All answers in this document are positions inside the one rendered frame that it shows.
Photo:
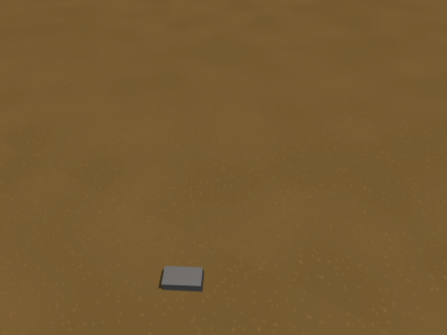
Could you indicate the carton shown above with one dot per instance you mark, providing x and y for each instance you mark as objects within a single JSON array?
[{"x": 183, "y": 278}]

